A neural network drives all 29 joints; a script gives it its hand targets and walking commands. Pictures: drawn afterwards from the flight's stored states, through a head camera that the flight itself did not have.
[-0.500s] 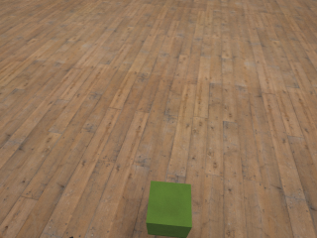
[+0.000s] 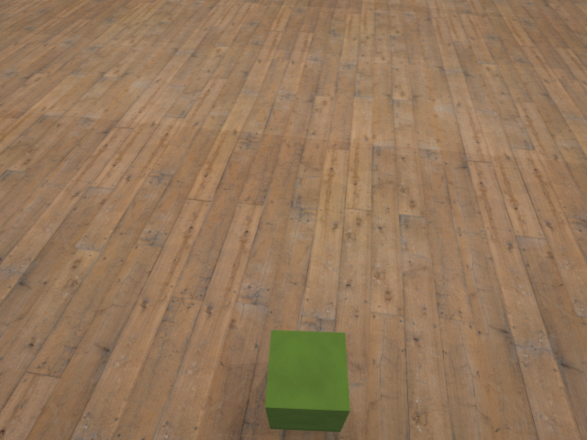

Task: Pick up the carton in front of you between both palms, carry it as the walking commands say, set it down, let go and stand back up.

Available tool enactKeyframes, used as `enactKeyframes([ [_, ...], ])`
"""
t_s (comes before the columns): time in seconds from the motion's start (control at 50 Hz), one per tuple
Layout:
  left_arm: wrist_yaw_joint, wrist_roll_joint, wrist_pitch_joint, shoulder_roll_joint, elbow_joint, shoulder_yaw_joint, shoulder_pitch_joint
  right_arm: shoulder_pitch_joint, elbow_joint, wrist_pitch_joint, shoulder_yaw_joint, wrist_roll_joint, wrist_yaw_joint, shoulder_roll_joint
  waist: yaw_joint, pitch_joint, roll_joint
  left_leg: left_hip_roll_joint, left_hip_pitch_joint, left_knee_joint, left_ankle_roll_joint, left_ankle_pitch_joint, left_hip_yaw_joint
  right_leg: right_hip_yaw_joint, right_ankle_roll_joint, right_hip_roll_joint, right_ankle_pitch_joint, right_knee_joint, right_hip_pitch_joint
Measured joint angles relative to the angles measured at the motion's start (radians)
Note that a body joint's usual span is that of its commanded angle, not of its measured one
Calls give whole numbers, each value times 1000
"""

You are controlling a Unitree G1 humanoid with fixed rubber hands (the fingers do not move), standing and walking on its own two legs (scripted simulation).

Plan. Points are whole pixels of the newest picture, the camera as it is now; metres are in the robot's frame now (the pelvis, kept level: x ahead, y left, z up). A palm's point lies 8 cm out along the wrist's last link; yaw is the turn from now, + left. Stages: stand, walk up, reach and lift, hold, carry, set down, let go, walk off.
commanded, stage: stand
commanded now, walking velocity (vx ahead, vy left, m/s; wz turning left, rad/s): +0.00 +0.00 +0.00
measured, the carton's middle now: (306, 382) +0.38 -0.03 -0.63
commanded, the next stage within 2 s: none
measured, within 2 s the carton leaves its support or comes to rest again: neither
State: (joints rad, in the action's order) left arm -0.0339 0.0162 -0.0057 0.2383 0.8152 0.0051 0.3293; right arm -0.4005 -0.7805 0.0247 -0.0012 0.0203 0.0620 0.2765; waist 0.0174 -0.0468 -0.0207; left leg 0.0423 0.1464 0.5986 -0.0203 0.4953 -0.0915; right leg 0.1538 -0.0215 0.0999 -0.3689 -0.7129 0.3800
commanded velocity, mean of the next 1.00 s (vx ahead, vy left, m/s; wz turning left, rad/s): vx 0.00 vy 0.00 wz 0.00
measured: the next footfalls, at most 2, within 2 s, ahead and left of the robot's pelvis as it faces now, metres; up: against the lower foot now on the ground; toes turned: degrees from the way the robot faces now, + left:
none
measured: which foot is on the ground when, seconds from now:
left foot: down 0.00-1.00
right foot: down 0.00-1.00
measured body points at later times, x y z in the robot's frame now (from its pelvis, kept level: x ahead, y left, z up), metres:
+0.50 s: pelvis -0.02 +0.01 +0.01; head -0.01 +0.00 +0.46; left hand +0.02 +0.25 -0.13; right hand -0.04 -0.25 -0.15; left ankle -0.11 +0.12 -0.72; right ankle +0.00 -0.11 -0.72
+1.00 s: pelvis -0.03 +0.02 +0.01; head -0.02 +0.01 +0.46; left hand -0.02 +0.25 -0.14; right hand -0.08 -0.21 -0.15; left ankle -0.11 +0.12 -0.72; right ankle +0.00 -0.11 -0.72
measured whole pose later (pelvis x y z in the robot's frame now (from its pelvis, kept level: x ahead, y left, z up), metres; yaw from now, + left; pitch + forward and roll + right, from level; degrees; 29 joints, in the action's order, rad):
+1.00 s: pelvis -0.03 +0.02 +0.01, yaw -2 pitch -1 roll +0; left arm -0.05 0.01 -0.02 0.15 1.07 -0.02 0.31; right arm -0.39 -1.09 0.03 0.01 0.02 0.06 0.19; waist 0.02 0.02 -0.02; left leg 0.02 0.07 0.52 0.01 0.43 -0.13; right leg 0.20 0.01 0.08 -0.29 -0.61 0.31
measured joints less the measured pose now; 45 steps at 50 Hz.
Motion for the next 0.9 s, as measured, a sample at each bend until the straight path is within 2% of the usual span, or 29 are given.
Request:
enactKeyframes([
  [0.9, -17, -8, -17, -76, 231, -25, -13, 9, -289, 4, 13, 4, -7, -77, -2, 65, 2, -21, -71, -77, 28, -62, -35, 40, 30, -16, 77, 92, -72],
])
